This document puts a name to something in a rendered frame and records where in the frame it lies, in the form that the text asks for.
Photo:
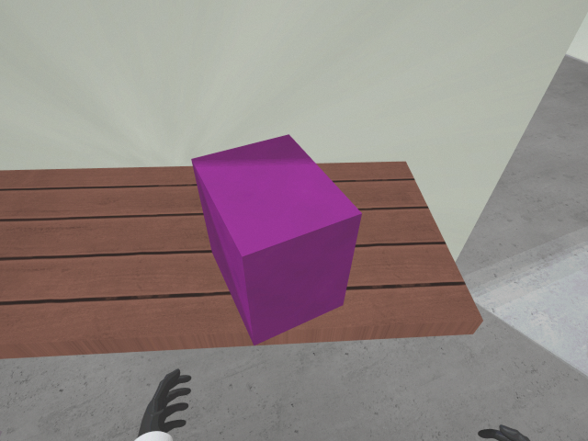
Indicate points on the table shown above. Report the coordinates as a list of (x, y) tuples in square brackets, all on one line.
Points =
[(118, 260)]

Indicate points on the carton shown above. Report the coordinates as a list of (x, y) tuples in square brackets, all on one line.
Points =
[(281, 231)]

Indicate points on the left robot hand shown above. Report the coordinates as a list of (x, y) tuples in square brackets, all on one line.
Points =
[(157, 411)]

